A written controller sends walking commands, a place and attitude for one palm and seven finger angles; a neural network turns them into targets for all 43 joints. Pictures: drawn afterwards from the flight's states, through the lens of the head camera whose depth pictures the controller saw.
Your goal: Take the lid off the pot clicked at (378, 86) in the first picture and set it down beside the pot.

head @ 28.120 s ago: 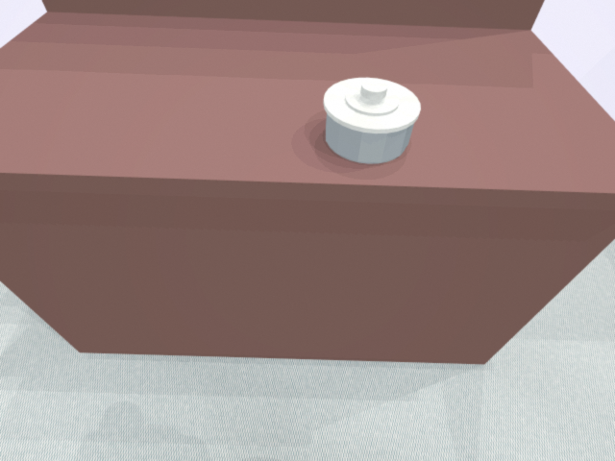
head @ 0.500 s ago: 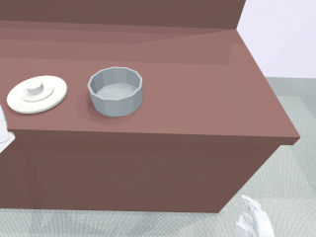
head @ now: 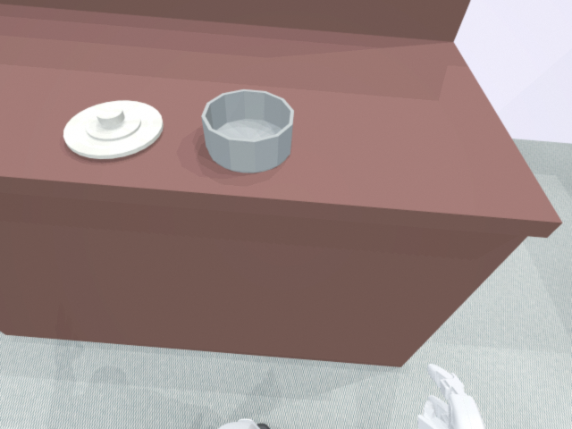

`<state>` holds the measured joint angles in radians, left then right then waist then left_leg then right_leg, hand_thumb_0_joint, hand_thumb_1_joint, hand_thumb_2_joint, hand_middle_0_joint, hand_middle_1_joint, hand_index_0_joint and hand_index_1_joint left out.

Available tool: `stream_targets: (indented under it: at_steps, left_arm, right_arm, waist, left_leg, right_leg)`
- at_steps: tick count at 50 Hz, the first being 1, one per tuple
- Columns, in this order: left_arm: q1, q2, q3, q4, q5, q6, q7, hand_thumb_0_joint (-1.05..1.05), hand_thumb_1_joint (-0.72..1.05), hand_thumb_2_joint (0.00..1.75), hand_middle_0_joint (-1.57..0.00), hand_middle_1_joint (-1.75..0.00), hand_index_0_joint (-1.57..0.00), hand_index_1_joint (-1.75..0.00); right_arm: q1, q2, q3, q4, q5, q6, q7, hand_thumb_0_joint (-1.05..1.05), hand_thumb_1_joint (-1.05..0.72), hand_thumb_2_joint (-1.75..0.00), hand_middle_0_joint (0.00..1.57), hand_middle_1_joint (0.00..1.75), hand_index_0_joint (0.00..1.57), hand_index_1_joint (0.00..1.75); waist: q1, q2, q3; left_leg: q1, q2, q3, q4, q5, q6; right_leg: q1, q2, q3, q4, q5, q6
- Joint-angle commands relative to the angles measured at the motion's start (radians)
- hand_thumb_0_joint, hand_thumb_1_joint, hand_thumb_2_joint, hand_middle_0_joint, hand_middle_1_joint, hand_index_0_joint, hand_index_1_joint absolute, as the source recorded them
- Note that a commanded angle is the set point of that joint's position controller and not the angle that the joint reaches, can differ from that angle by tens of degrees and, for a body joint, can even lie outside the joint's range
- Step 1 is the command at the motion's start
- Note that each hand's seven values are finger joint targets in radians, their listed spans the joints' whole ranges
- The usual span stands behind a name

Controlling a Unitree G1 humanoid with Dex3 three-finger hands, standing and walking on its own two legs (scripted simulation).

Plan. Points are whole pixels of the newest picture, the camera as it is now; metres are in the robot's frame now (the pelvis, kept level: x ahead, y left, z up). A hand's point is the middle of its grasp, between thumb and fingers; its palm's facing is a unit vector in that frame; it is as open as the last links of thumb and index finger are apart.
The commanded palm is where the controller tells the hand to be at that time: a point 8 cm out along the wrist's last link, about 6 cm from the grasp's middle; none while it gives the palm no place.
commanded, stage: step back with the hand held close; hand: left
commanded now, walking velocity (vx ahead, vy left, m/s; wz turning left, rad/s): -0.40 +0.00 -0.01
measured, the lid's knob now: (110, 115) +0.58 +0.35 +0.11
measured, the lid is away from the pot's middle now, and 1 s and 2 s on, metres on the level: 0.25 0.25 0.25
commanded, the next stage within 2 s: stop stepping back and stand still in 0.48 s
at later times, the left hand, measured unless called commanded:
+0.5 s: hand out of the picture +0.11 +0.25 +0.29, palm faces +0.44 -0.83 -0.34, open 7.4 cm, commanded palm +0.06 +0.30 +0.29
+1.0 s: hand out of the picture +0.01 +0.33 +0.31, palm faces +0.52 -0.79 -0.33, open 7.4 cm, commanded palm -0.03 +0.37 +0.29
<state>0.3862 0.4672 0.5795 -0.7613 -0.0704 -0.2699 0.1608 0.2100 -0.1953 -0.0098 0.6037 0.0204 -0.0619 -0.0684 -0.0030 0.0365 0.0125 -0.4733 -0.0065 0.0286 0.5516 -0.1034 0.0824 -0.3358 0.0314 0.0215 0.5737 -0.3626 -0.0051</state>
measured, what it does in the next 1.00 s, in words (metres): walks backwards: right foot, then left foot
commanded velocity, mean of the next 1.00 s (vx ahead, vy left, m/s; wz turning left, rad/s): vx -0.11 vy -0.04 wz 0.03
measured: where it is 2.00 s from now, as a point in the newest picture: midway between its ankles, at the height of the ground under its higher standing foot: outside the picture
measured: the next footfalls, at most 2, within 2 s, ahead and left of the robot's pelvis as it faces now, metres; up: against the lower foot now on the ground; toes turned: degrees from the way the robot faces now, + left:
right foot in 0.48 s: -0.12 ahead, -0.09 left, +0.00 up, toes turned -10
left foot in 0.66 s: -0.10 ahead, +0.23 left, +0.00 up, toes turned -4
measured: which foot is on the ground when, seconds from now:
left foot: down 0.00-0.46, up 0.48-0.64, down 0.66-1.00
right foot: down 0.00-0.22, up 0.24-0.46, down 0.48-1.00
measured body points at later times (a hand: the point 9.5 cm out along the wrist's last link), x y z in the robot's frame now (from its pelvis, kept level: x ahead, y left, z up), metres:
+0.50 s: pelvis -0.09 +0.04 +0.00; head -0.08 +0.07 +0.44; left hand +0.08 +0.29 +0.31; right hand +0.05 -0.19 -0.08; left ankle +0.08 +0.08 -0.71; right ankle -0.16 -0.08 -0.73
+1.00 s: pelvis -0.19 +0.11 +0.00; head -0.21 +0.13 +0.45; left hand -0.02 +0.37 +0.32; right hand -0.10 -0.16 -0.09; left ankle -0.14 +0.21 -0.72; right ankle -0.18 -0.03 -0.72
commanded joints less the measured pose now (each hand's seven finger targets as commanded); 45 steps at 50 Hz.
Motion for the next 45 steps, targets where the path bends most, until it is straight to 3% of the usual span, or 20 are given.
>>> stream_targets:
  at_steps: [1, 5, 7, 9, 11, 14, 20, 22, 23, 24, 28, 29, 30, 31, 32, 34, 39, 41, 43, 45]
  left_arm:
    - [-0.055, 0.201, 0.098, -0.165, -0.013, -0.04, 0.011, 0.0, 0.9, 0.9, -0.2, -0.3, -0.2, -0.3]
    - [-0.094, 0.233, 0.095, -0.219, 0.002, -0.057, 0.023, 0.0, 0.9, 0.9, -0.2, -0.3, -0.2, -0.3]
    - [-0.12, 0.225, 0.093, -0.16, 0.001, -0.04, 0.023, 0.0, 0.9, 0.9, -0.2, -0.3, -0.2, -0.3]
    - [-0.222, 0.21, 0.075, -0.168, 0.007, -0.026, 0.021, 0.0, 0.9, 0.9, -0.2, -0.3, -0.2, -0.3]
    - [-0.22, 0.216, 0.107, -0.148, -0.012, -0.022, 0.025, 0.0, 0.9, 0.9, -0.2, -0.3, -0.2, -0.3]
    - [-0.245, 0.27, 0.138, -0.151, -0.034, -0.026, 0.017, 0.0, 0.9, 0.9, -0.2, -0.3, -0.2, -0.3]
    - [-0.112, 0.222, 0.083, -0.253, -0.053, 0.015, 0.006, 0.0, 0.9, 0.9, -0.2, -0.3, -0.2, -0.3]
    - [-0.116, 0.241, 0.076, -0.268, -0.052, 0.003, 0.003, 0.0, 0.9, 0.9, -0.2, -0.3, -0.2, -0.3]
    - [-0.14, 0.27, 0.068, -0.28, -0.037, -0.018, 0.006, 0.0, 0.9, 0.9, -0.2, -0.3, -0.2, -0.3]
    - [-0.154, 0.292, 0.092, -0.274, -0.028, -0.04, 0.012, 0.0, 0.9, 0.9, -0.2, -0.3, -0.2, -0.3]
    - [-0.266, 0.222, 0.062, -0.073, -0.011, 0.014, -0.011, 0.0, 0.9, 0.9, -0.2, -0.3, -0.2, -0.3]
    - [-0.115, -0.18, -0.427, 0.84, 0.052, 0.167, -0.133, 0.0, 0.9, 0.9, -0.2, -0.3, -0.2, -0.3]
    - [-0.554, 0.29, 0.05, -0.258, -0.011, 0.048, -0.048, 0.0, 0.9, 0.9, -0.2, -0.3, -0.2, -0.3]
    - [-0.376, 0.348, 0.135, -0.136, -0.023, 0.004, -0.032, 0.0, 0.9, 0.9, -0.2, -0.3, -0.2, -0.3]
    - [-0.161, 0.245, 0.103, -0.12, -0.031, 0.012, -0.026, 0.0, 0.9, 0.9, -0.2, -0.3, -0.2, -0.3]
    - [-0.086, 0.23, 0.115, -0.245, -0.056, 0.005, -0.04, 0.0, 0.9, 0.9, -0.2, -0.3, -0.2, -0.3]
    - [0.137, 0.294, 0.2, -0.43, -0.029, 0.012, 0.001, 0.0, 0.9, 0.9, -0.2, -0.3, -0.2, -0.3]
    - [0.105, 0.278, 0.192, -0.361, -0.023, 0.014, 0.012, 0.0, 0.9, 0.9, -0.2, -0.3, -0.2, -0.3]
    - [0.029, 0.269, 0.19, -0.24, -0.022, 0.029, 0.035, 0.0, 0.9, 0.9, -0.2, -0.3, -0.2, -0.3]
    - [-0.105, 0.227, 0.14, -0.05, -0.018, 0.048, 0.048, 0.0, 0.9, 0.9, -0.2, -0.3, -0.2, -0.3]
  right_arm:
    - [-0.077, -0.138, -0.064, -0.157, -0.003, -0.06, -0.006, 0.0, -0.9, -0.9, 0.2, 0.3, 0.2, 0.3]
    - [-0.05, -0.125, -0.06, -0.12, -0.011, -0.049, 0.006, 0.0, -0.9, -0.9, 0.2, 0.3, 0.2, 0.3]
    - [-0.047, -0.121, -0.056, -0.119, -0.006, -0.036, 0.016, 0.0, -0.9, -0.9, 0.2, 0.3, 0.2, 0.3]
    - [-0.071, -0.149, -0.063, -0.122, 0.002, -0.024, 0.009, 0.0, -0.9, -0.9, 0.2, 0.3, 0.2, 0.3]
    - [-0.113, -0.164, -0.067, -0.147, -0.013, -0.049, -0.007, 0.0, -0.9, -0.9, 0.2, 0.3, 0.2, 0.3]
    - [-0.101, -0.148, -0.088, -0.138, 0.004, -0.069, 0.018, 0.0, -0.9, -0.9, 0.2, 0.3, 0.2, 0.3]
    - [-0.095, -0.106, -0.058, -0.121, -0.018, -0.071, 0.041, 0.0, -0.9, -0.9, 0.2, 0.3, 0.2, 0.3]
    - [-0.066, -0.105, -0.061, -0.095, -0.027, -0.056, 0.042, 0.0, -0.9, -0.9, 0.2, 0.3, 0.2, 0.3]
    - [-0.05, -0.094, -0.057, -0.075, -0.022, -0.043, 0.037, 0.0, -0.9, -0.9, 0.2, 0.3, 0.2, 0.3]
    - [-0.08, -0.076, -0.03, -0.08, -0.029, -0.053, 0.031, 0.0, -0.9, -0.9, 0.2, 0.3, 0.2, 0.3]
    - [-0.144, -0.094, -0.028, -0.096, -0.006, -0.022, 0.005, 0.0, -0.9, -0.9, 0.2, 0.3, 0.2, 0.3]
    - [0.048, -0.283, -0.113, 0.248, -0.042, -0.116, 0.029, 0.0, -0.9, -0.9, 0.2, 0.3, 0.2, 0.3]
    - [-0.158, -0.093, -0.056, -0.121, 0.027, -0.044, 0.038, 0.0, -0.9, -0.9, 0.2, 0.3, 0.2, 0.3]
    - [-0.138, -0.158, -0.035, -0.114, 0.006, -0.066, -0.005, 0.0, -0.9, -0.9, 0.2, 0.3, 0.2, 0.3]
    - [-0.106, -0.156, -0.046, -0.15, 0.011, -0.068, -0.001, 0.0, -0.9, -0.9, 0.2, 0.3, 0.2, 0.3]
    - [-0.115, -0.159, -0.066, -0.184, 0.014, -0.072, 0.026, 0.0, -0.9, -0.9, 0.2, 0.3, 0.2, 0.3]
    - [-0.079, -0.111, -0.052, -0.181, -0.013, -0.076, 0.038, 0.0, -0.9, -0.9, 0.2, 0.3, 0.2, 0.3]
    - [-0.065, -0.11, -0.053, -0.159, -0.026, -0.055, 0.026, 0.0, -0.9, -0.9, 0.2, 0.3, 0.2, 0.3]
    - [-0.049, -0.116, -0.07, -0.1, -0.015, -0.039, 0.015, 0.0, -0.9, -0.9, 0.2, 0.3, 0.2, 0.3]
    - [-0.043, -0.131, -0.063, -0.074, -0.01, -0.025, 0.008, 0.0, -0.9, -0.9, 0.2, 0.3, 0.2, 0.3]
  waist:
    - [-0.004, 0.103, -0.149]
    - [-0.028, -0.148, -0.122]
    - [-0.03, -0.187, -0.118]
    - [-0.051, -0.062, -0.037]
    - [-0.023, 0.374, -0.082]
    - [-0.004, 0.17, -0.209]
    - [0.013, 0.253, -0.251]
    - [0.001, 0.133, -0.286]
    - [-0.023, -0.125, -0.264]
    - [-0.01, -0.194, -0.186]
    - [-0.027, -0.182, 0.038]
    - [-0.145, 0.004, -0.046]
    - [-0.014, 0.05, -0.017]
    - [-0.021, -0.009, 0.005]
    - [0.001, 0.143, -0.081]
    - [-0.013, 0.211, -0.162]
    - [-0.008, 0.162, -0.232]
    - [-0.026, 0.06, -0.171]
    - [-0.022, -0.167, -0.141]
    - [-0.037, -0.139, -0.069]
  left_leg:
    - [0.031, 0.179, -0.179, -0.259, -0.472, -0.054]
    - [0.213, 0.043, -0.064, 0.203, -0.305, -0.1]
    - [0.223, 0.058, -0.088, 0.3, -0.339, -0.088]
    - [0.174, 0.131, -0.215, 0.011, -0.396, -0.049]
    - [-0.028, 0.342, -0.466, -0.425, -0.598, 0.013]
    - [0.027, 0.308, -0.279, -0.367, -0.45, -0.037]
    - [0.06, 0.234, -0.165, -0.444, -0.421, -0.125]
    - [0.159, 0.149, -0.061, -0.159, -0.36, -0.205]
    - [0.253, 0.056, 0.011, 0.301, -0.292, -0.216]
    - [0.115, -0.021, -0.029, 0.612, -0.484, -0.179]
    - [-0.037, 0.094, -0.101, 0.46, -0.427, -0.118]
    - [0.0, 0.173, -0.13, 0.363, -0.226, -0.109]
    - [0.133, 0.074, -0.086, 0.038, -0.195, -0.113]
    - [0.097, 0.122, -0.118, -0.16, -0.065, -0.07]
    - [0.171, 0.234, -0.272, -0.171, 0.08, -0.013]
    - [0.122, 0.298, -0.413, -0.325, -0.275, 0.015]
    - [0.007, 0.136, -0.161, -0.25, -0.508, -0.058]
    - [0.001, 0.084, -0.065, -0.03, -0.421, -0.081]
    - [0.076, 0.024, -0.003, 0.363, -0.333, -0.107]
    - [0.064, 0.067, -0.033, 0.43, -0.376, -0.087]
  right_leg:
    - [0.071, -0.025, -0.015, -0.057, -0.048, -0.041]
    - [-0.194, -0.309, 0.265, -0.32, 0.015, -0.152]
    - [-0.243, -0.357, 0.237, -0.291, 0.073, -0.14]
    - [-0.264, -0.203, 0.081, -0.114, -0.013, -0.077]
    - [-0.141, 0.057, -0.023, 0.457, -0.199, 0.006]
    - [-0.041, 0.078, 0.001, 0.608, -0.197, 0.002]
    - [0.178, 0.07, -0.118, 0.106, -0.204, -0.049]
    - [0.155, -0.061, -0.043, -0.273, -0.14, -0.13]
    - [-0.023, -0.304, 0.154, -0.398, 0.044, -0.198]
    - [-0.125, -0.483, 0.291, -0.435, 0.321, -0.271]
    - [-0.032, -0.353, 0.058, -0.175, 0.734, -0.159]
    - [-0.141, -0.422, 0.022, 0.023, 0.681, -0.051]
    - [-0.038, -0.212, 0.002, -0.02, 0.524, -0.051]
    - [-0.023, -0.181, -0.031, 0.055, 0.367, -0.04]
    - [-0.049, -0.076, -0.058, 0.131, 0.157, 0.001]
    - [-0.017, 0.035, -0.038, 0.226, -0.2, 0.021]
    - [0.267, 0.021, -0.098, -0.076, -0.049, -0.016]
    - [0.201, -0.11, 0.032, -0.223, -0.087, -0.098]
    - [-0.018, -0.294, 0.352, -0.365, -0.406, -0.198]
    - [-0.067, -0.328, 0.33, -0.363, -0.364, -0.213]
